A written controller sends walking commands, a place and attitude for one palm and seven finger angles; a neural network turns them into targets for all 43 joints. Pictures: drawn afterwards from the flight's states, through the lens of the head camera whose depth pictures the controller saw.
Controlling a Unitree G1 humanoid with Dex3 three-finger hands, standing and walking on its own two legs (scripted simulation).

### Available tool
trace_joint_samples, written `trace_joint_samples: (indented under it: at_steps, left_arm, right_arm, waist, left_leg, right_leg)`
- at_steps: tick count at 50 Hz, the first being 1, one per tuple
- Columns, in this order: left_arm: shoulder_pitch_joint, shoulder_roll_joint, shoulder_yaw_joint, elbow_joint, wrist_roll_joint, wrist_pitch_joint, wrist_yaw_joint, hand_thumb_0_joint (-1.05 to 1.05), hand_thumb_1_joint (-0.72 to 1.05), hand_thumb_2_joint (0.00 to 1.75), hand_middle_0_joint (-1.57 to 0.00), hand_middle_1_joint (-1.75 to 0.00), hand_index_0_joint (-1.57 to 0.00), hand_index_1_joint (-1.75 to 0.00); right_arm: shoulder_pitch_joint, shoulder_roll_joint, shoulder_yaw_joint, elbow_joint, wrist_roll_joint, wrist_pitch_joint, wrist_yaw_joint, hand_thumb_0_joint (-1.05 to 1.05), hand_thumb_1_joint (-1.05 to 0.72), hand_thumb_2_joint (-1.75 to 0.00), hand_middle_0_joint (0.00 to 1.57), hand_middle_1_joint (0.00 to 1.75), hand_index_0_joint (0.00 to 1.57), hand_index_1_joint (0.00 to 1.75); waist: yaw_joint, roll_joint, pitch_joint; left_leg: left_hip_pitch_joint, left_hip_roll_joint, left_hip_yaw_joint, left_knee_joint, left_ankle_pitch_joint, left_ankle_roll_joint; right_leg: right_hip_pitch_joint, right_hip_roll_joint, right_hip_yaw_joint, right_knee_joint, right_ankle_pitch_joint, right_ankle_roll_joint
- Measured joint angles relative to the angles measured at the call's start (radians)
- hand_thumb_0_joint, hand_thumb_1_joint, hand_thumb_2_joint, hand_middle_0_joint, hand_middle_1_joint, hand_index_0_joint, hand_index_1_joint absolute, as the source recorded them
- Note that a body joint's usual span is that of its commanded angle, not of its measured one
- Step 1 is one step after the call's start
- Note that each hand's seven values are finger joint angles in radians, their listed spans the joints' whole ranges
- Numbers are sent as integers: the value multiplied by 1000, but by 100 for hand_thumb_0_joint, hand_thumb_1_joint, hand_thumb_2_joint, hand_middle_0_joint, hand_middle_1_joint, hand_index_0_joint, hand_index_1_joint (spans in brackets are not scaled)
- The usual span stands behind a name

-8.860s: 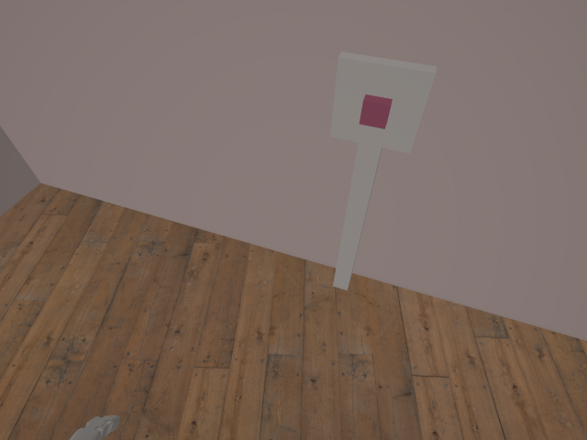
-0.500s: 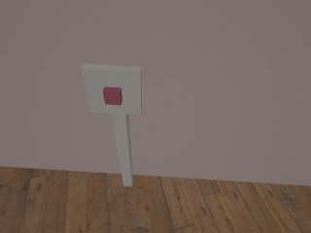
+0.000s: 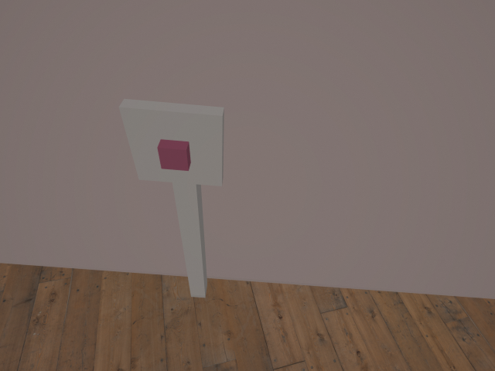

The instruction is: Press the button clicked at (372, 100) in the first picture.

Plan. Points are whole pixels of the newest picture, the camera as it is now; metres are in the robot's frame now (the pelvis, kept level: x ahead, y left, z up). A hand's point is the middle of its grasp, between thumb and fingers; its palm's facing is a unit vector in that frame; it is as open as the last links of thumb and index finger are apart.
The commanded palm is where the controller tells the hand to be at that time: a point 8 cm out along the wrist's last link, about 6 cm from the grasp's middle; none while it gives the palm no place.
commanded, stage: come to a stop and stand still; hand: left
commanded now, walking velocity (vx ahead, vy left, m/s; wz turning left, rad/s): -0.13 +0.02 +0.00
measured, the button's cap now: (175, 154) +0.51 +0.19 +0.06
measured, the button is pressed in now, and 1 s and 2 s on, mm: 0 0 0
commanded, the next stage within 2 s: look again from close up in 1.90 s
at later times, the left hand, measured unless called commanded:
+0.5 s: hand out of the picture +0.00 +0.19 -0.17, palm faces -0.01 -0.97 -0.24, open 7.4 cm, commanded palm none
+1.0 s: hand out of the picture -0.02 +0.14 -0.16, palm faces -0.03 -0.98 -0.18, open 7.4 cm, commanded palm none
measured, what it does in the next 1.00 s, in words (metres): stands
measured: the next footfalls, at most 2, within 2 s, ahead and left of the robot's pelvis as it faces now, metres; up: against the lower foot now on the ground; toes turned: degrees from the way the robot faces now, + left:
none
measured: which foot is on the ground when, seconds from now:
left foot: down 0.00-1.00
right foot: down 0.00-1.00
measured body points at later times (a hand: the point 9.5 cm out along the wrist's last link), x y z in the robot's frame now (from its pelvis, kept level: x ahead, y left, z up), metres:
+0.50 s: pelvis -0.03 +0.01 +0.00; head -0.02 +0.01 +0.45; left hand +0.01 +0.24 -0.15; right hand +0.01 -0.23 -0.15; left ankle -0.01 +0.09 -0.73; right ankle -0.03 -0.12 -0.73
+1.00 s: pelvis -0.02 -0.02 +0.01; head +0.00 -0.03 +0.46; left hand -0.02 +0.20 -0.15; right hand -0.04 -0.24 -0.16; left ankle -0.01 +0.09 -0.73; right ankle -0.03 -0.12 -0.73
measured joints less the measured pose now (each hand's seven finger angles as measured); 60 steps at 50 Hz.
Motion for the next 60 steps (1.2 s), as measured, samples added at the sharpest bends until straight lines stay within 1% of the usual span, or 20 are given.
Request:
trace_joint_samples:
  at_steps: [5, 7, 12, 14, 18, 21, 24, 28, 32, 40, 50, 60]
  left_arm:
    - [-19, -15, -6, 16, -6, -7, 16, 1, 91, 89, -20, -30, -20, -30]
    - [-36, -23, -10, 17, -10, -9, 22, 1, 91, 89, -20, -30, -20, -30]
    - [-88, -31, -10, -19, -12, -2, 32, 1, 91, 89, -20, -30, -20, -30]
    - [-111, -21, -7, -34, -5, 10, 40, 1, 92, 89, -21, -30, -20, -30]
    - [-145, 13, 9, -55, -9, 22, 39, 2, 93, 89, -21, -30, -20, -30]
    - [-162, 26, -2, -74, -8, 17, 43, 2, 93, 89, -20, -30, -20, -30]
    - [-170, 36, -10, -82, -6, 21, 30, 1, 92, 89, -20, -30, -20, -30]
    - [-167, 43, -17, -81, -3, 24, 18, 1, 92, 89, -20, -30, -20, -30]
    - [-156, 47, -21, -77, -2, 22, 11, 1, 91, 89, -20, -30, -20, -30]
    - [-136, 37, -32, -49, -7, 16, 5, 1, 91, 89, -20, -30, -20, -30]
    - [-144, 3, -43, -3, -12, 6, 2, 1, 91, 89, -21, -30, -20, -30]
    - [-159, 7, -33, 23, -13, -3, 7, 1, 92, 89, -21, -30, -20, -30]
  right_arm:
    - [-27, 15, 10, 11, 7, -17, -19, 0, -91, -90, 20, 30, 20, 30]
    - [-41, 12, 12, 20, 6, -12, -32, 1, -92, -90, 20, 30, 20, 30]
    - [-71, -3, 0, 9, 12, -3, -42, 2, -94, -90, 20, 30, 20, 30]
    - [-84, -8, -7, -2, 12, -1, -42, 2, -94, -90, 20, 30, 20, 30]
    - [-109, -15, -16, -20, 10, 2, -39, 2, -93, -90, 20, 30, 20, 30]
    - [-117, -39, -18, -63, 12, 16, -25, 1, -93, -90, 20, 30, 20, 30]
    - [-113, -57, -19, -102, 2, 17, -11, 1, -92, -90, 20, 30, 20, 30]
    - [-99, -73, -16, -118, -3, 22, -4, 1, -92, -90, 20, 30, 20, 30]
    - [-91, -82, -10, -116, -5, 25, 3, 0, -93, -90, 20, 30, 20, 30]
    - [-73, -76, 5, -85, -3, 19, 8, 0, -92, -90, 20, 30, 20, 30]
    - [-56, -53, 17, -20, 2, 8, -1, 0, -91, -90, 20, 30, 20, 30]
    - [-76, -28, 19, 12, 4, 1, -14, 0, -91, -90, 20, 30, 20, 30]
  waist:
    - [0, 0, 16]
    - [-2, 4, 23]
    - [-4, 6, 41]
    - [-6, 2, 51]
    - [-9, -5, 67]
    - [-13, 27, 70]
    - [-20, 52, 61]
    - [-19, 80, 35]
    - [-14, 89, 18]
    - [-13, 76, 20]
    - [-13, 45, 44]
    - [-9, 35, 45]
  left_leg:
    - [20, -1, 5, -10, -14, -2]
    - [31, -3, 4, -23, -10, -3]
    - [46, -10, 9, -58, 19, -1]
    - [47, -12, 14, -66, 25, 3]
    - [37, -14, 23, -67, 40, 5]
    - [-5, 5, 17, -20, 36, 2]
    - [-28, 4, 18, 0, 36, 9]
    - [-20, -8, 27, -23, 56, 15]
    - [-5, -18, 36, -64, 82, 13]
    - [6, -12, 36, -117, 112, -4]
    - [22, 10, 23, -130, 100, -29]
    - [49, 26, 13, -128, 68, -49]
  right_leg:
    - [18, -1, 5, -10, -13, 7]
    - [32, -2, 4, -26, -7, 10]
    - [32, -9, 9, -35, 20, 15]
    - [25, -11, 13, -29, 22, 15]
    - [13, -14, 21, -27, 22, 14]
    - [-8, 3, 14, -27, 46, 12]
    - [-33, 2, 15, -3, 45, 7]
    - [-40, -10, 23, 5, 49, 8]
    - [-44, -18, 33, -1, 57, 7]
    - [-47, -11, 34, -26, 73, -1]
    - [-24, 13, 22, -53, 65, -22]
    - [11, 30, 14, -64, 38, -39]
